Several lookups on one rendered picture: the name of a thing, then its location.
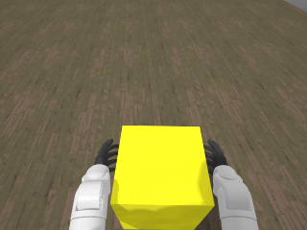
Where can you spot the robot right forearm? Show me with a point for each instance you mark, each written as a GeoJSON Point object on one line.
{"type": "Point", "coordinates": [235, 203]}

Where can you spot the robot left forearm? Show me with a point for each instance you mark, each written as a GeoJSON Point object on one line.
{"type": "Point", "coordinates": [90, 202]}

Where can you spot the right robot hand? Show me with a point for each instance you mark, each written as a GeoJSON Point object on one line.
{"type": "Point", "coordinates": [217, 156]}

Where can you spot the carton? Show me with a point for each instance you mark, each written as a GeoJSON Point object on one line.
{"type": "Point", "coordinates": [161, 179]}

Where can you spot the left robot hand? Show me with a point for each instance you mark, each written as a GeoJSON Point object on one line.
{"type": "Point", "coordinates": [104, 154]}

